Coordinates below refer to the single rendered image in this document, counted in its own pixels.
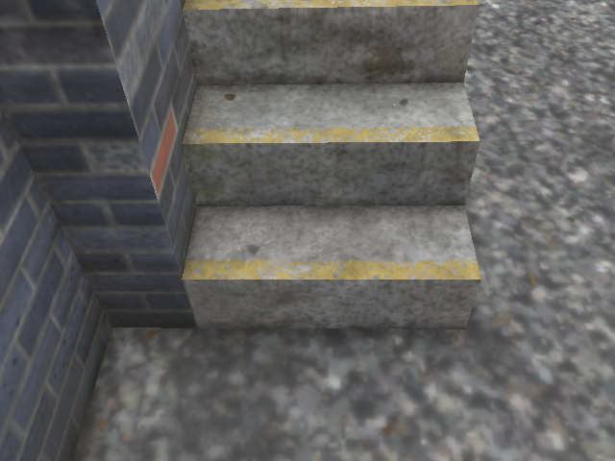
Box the stairs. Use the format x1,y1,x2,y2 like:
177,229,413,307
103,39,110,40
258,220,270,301
182,0,481,329

